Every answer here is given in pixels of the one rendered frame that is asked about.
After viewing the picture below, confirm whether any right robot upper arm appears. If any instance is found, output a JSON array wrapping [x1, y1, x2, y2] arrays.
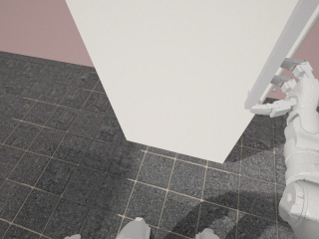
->
[[278, 181, 319, 239]]

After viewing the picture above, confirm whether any right robot forearm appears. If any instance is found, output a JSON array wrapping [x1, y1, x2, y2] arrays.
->
[[283, 109, 319, 186]]

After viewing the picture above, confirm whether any robot right shin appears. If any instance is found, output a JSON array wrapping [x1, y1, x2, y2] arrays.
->
[[202, 228, 213, 234]]

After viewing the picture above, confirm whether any fridge door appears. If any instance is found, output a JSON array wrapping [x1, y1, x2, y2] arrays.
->
[[65, 0, 319, 163]]

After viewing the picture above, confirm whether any right robot hand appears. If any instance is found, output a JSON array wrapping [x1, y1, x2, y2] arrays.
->
[[250, 58, 319, 118]]

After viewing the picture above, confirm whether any handle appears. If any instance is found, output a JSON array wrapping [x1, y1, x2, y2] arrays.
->
[[244, 0, 319, 110]]

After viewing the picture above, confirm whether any robot left thigh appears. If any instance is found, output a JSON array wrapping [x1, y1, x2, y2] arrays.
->
[[116, 220, 151, 239]]

